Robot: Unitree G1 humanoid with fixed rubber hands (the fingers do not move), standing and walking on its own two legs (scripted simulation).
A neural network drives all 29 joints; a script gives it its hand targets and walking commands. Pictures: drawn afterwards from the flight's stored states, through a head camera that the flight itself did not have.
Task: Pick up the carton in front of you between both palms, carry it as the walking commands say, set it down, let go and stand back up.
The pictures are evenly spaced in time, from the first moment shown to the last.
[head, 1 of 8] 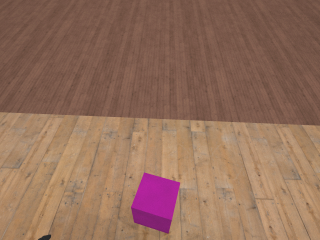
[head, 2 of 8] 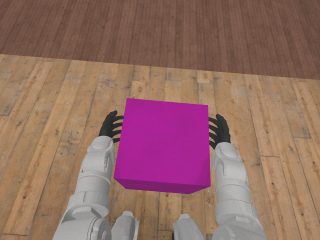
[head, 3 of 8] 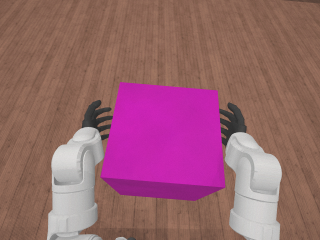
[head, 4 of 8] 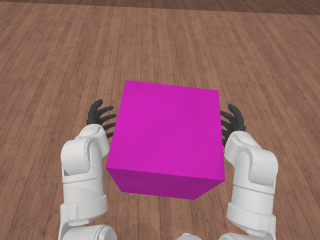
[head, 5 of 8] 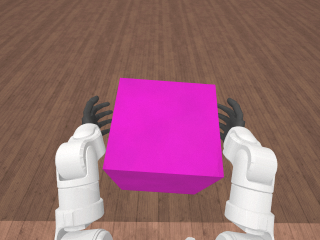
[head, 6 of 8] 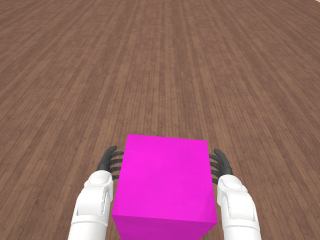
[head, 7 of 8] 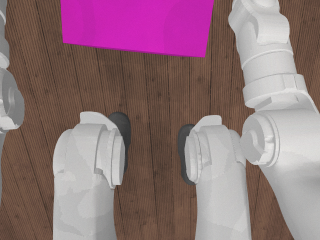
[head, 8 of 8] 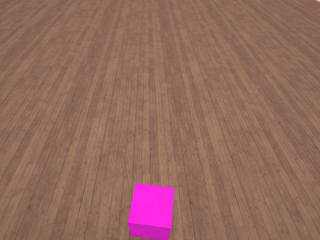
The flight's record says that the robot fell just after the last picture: no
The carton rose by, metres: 1.03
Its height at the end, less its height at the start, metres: +0.31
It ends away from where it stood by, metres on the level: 5.40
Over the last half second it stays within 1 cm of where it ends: yes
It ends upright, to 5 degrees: yes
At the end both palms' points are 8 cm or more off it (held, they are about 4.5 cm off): yes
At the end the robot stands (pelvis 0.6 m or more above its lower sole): yes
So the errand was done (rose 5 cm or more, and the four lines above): yes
